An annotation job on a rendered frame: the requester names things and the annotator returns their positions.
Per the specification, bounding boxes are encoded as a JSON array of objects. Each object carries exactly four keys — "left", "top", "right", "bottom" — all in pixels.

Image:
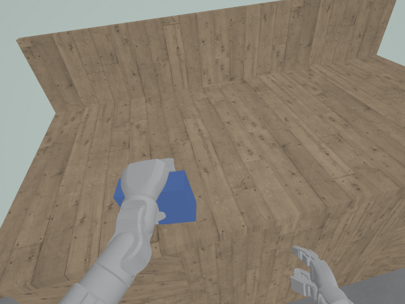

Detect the robot left forearm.
[{"left": 58, "top": 195, "right": 158, "bottom": 304}]

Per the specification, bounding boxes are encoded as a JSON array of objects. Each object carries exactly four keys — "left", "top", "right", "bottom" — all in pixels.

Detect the table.
[{"left": 0, "top": 0, "right": 405, "bottom": 304}]

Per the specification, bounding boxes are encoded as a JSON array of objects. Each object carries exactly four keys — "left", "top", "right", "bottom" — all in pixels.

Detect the right robot hand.
[{"left": 290, "top": 246, "right": 338, "bottom": 304}]

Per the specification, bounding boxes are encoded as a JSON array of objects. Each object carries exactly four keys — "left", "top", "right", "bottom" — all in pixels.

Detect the robot right forearm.
[{"left": 316, "top": 285, "right": 354, "bottom": 304}]

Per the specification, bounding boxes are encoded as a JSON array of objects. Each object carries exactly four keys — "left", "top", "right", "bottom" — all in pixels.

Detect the left robot hand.
[{"left": 121, "top": 158, "right": 176, "bottom": 225}]

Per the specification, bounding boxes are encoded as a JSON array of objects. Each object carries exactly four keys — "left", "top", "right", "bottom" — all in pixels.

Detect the sponge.
[{"left": 113, "top": 170, "right": 196, "bottom": 225}]

